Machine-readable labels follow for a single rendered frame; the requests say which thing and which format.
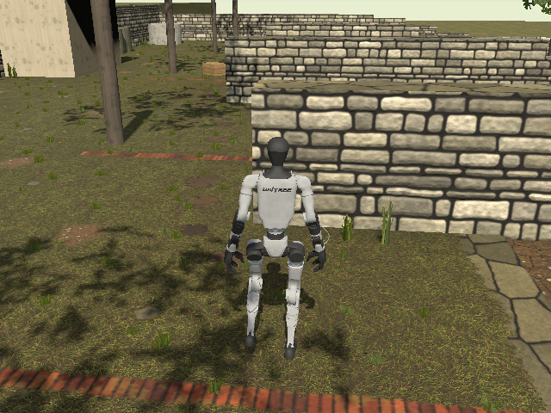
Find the robot shin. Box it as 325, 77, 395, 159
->
246, 277, 260, 336
286, 289, 300, 348

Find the right robot hand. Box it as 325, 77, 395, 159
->
306, 249, 326, 272

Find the robot right forearm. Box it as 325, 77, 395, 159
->
307, 210, 325, 252

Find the right robot shin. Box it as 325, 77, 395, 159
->
286, 289, 300, 348

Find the left robot hand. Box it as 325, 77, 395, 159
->
224, 250, 244, 274

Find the left robot shin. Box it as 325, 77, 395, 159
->
246, 277, 260, 336

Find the robot left upper arm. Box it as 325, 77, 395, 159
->
237, 174, 259, 222

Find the robot right upper arm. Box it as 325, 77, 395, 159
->
295, 175, 316, 223

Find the robot left forearm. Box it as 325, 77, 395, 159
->
226, 209, 245, 252

